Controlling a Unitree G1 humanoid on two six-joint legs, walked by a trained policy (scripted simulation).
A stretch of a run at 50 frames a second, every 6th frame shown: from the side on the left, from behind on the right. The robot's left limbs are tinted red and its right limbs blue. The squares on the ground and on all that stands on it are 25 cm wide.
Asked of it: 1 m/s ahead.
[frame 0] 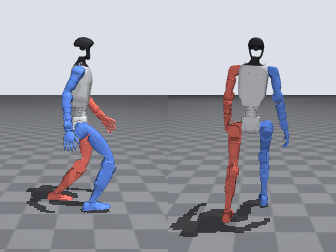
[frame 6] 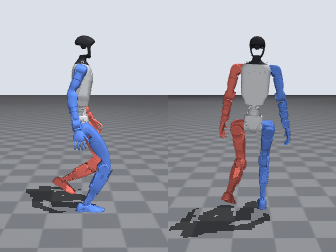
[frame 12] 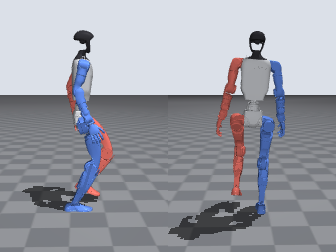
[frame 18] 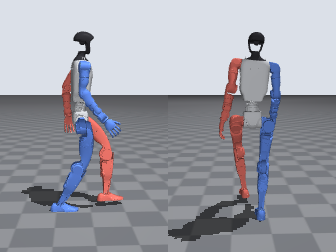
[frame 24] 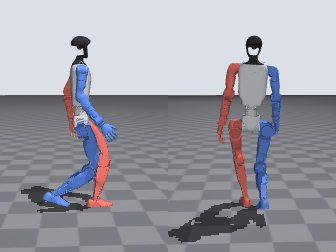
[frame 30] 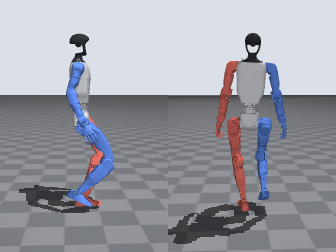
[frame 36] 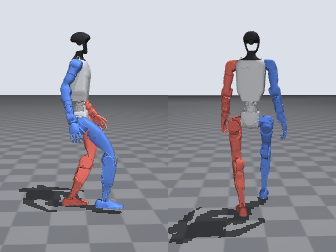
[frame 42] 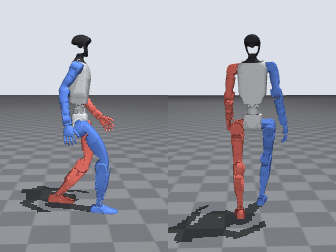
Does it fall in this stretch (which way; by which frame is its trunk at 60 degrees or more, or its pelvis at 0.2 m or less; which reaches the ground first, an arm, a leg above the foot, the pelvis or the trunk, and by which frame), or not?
no
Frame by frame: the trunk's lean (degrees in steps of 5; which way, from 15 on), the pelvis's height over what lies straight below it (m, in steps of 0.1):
0: 5, 0.7
6: 5, 0.7
12: 5, 0.8
18: 5, 0.8
24: 5, 0.7
30: 5, 0.7
36: 0, 0.8
42: 0, 0.7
